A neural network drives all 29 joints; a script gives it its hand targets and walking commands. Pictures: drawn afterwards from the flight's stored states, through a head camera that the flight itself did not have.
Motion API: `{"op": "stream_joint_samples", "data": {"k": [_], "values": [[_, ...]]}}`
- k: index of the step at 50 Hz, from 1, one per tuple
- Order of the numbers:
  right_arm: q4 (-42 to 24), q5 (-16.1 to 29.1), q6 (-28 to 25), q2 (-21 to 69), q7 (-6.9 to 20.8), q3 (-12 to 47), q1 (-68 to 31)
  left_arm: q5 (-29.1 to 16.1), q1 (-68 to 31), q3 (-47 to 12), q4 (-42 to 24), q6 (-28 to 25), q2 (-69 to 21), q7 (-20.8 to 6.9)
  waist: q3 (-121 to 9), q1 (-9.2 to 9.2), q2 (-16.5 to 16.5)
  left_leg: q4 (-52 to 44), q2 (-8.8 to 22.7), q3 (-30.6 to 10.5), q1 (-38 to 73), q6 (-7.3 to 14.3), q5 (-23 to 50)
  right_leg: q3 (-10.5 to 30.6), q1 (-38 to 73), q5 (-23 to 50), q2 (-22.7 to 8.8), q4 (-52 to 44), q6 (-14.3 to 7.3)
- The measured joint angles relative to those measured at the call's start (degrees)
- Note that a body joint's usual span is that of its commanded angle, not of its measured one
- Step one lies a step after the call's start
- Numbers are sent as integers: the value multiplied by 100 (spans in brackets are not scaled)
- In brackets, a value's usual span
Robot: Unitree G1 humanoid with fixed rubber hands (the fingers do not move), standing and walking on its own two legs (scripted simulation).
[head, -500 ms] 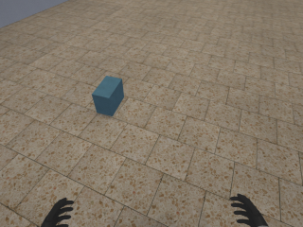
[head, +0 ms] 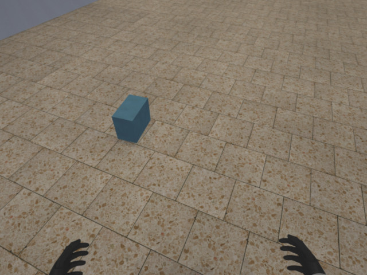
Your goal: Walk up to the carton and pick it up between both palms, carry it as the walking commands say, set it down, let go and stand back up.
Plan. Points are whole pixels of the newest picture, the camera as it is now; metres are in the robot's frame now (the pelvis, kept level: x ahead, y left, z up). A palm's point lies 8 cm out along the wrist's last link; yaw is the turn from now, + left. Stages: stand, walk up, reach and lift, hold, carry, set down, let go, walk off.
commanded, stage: stand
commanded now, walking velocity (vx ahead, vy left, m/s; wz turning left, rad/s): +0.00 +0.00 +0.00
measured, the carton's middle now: (132, 118) +1.33 +0.34 -0.64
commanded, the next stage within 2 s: walk up in 0.22 s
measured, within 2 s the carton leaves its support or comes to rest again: neither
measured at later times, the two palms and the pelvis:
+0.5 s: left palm out of the picture +0.14 +0.27 -0.06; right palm (316, 271) +0.16 -0.28 -0.06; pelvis +0.00 +0.00 +0.00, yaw +0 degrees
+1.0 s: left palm out of the picture +0.15 +0.44 -0.04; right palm (280, 242) +0.20 -0.21 -0.02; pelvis +0.07 +0.11 +0.03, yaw +0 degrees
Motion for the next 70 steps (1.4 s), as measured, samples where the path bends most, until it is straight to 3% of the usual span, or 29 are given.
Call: {"op": "stream_joint_samples", "data": {"k": [21, 24, 28, 31, 35, 37, 39, 41, 44, 49, 54, 56, 58, 60, 63, 68, 70], "values": [[2, 0, -6, -23, 10, 0, 0, -14, 0, 0, 0, -19, 4, -6, 0, 0, 0, -89, 0, 0, 42, -1, 50, 0, 0, 6, 1, 0, -35], [7, -45, -6, -181, 274, -26, -4, -7, 185, 3, -2, -231, 90, -22, -16, 11, 57, 509, -4, 12, -207, 14, -534, 9, 9, -96, 2, -20, -154], [2, -93, -6, -534, 503, -125, -2, -34, 743, 79, 8, -406, 362, 40, -16, 7, 211, 1665, 75, 1, -1203, 15, -553, 69, 8, 83, -38, -373, -276], [-1, -92, -5, -724, 626, -205, 1, -34, 1088, 185, 38, -418, 618, 68, -22, 2, 288, 1369, 221, -7, -1621, 15, -526, 109, 22, 117, -102, -472, -272], [-2, -92, -5, -773, 705, -243, 3, -39, 1233, 289, 47, -419, 893, 96, -38, 15, 343, 491, 381, -6, -1561, 15, -22, 110, 194, -44, -152, -451, -75], [-2, -92, -8, -786, 708, -252, 6, -28, 1230, 296, 49, -419, 978, 96, -54, 3, 341, 22, 377, -7, -1241, 15, 153, 160, 205, -258, -181, -207, -47], [5, -127, -30, -767, 646, -264, 34, -35, 1132, 295, 59, -411, 988, 97, 61, -87, 347, 154, 338, 2, -1127, 42, 830, 188, 26, -623, -135, 897, -80], [23, -131, -30, -663, 602, -261, 114, -40, 1062, 268, 120, -371, 990, 81, 70, -119, 320, 212, 336, 55, -918, 76, 777, 190, -282, -711, -35, 2003, -81], [37, -132, -30, -571, 563, -260, 195, -84, 1054, 261, 203, -327, 997, -13, 63, -151, 316, -225, 319, 81, -451, 107, 540, 94, -465, -397, -19, 2355, -81], [37, -132, -29, -573, 553, -275, 200, -121, 1054, 263, 406, -277, 999, -61, 67, -145, 330, -1009, 208, 87, -29, 237, 382, -44, -494, -253, -20, 1984, -76], [39, -132, 11, -588, 568, -284, 199, -122, 1059, 264, 431, -270, 1002, -63, 66, -139, 414, -1244, 169, 102, -182, 432, 386, -399, -442, -510, -22, 628, -68], [40, -132, 76, -590, 579, -285, 201, -125, 1111, 271, 429, -300, 1011, -31, 60, -129, 406, -1018, 159, 126, -304, 437, 318, -569, -134, -284, -22, -396, -88], [45, -132, 120, -600, 580, -301, 193, -71, 1234, 311, 443, -369, 1111, 48, 13, -85, 277, -73, 81, 146, -736, 383, -138, -342, 107, -237, -28, -962, -286], [44, -133, 186, -642, 580, -317, 192, -49, 1272, 285, 457, -370, 1109, 153, 67, -32, 353, 1097, 158, 96, -1172, 341, -189, -328, 117, 445, -16, -796, -291], [36, -132, 189, -674, 714, -318, 197, -13, 1334, 257, 453, -383, 1108, 242, 6, -25, 461, 1753, 299, 38, -1555, 336, -123, -273, 219, 475, -49, -760, -215], [32, -131, 213, -706, 877, -331, 214, 37, 1314, 254, 452, -454, 1112, 207, -132, -69, 465, 697, 384, 30, -1042, 336, -132, -6, 219, 271, -161, -684, -104], [36, -131, 203, -735, 818, -355, 283, 52, 1264, 260, 459, -447, 1126, 205, -81, -166, 448, 132, 354, 36, -522, 309, 30, 42, 135, -212, -207, -90, -137]]}}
